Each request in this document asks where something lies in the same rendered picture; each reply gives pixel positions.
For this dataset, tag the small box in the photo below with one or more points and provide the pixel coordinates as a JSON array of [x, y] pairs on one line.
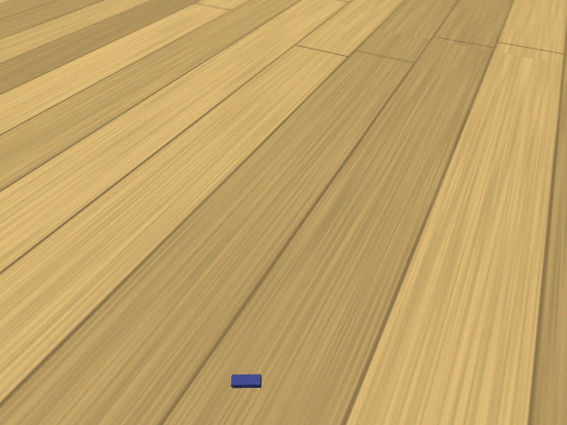
[[246, 381]]

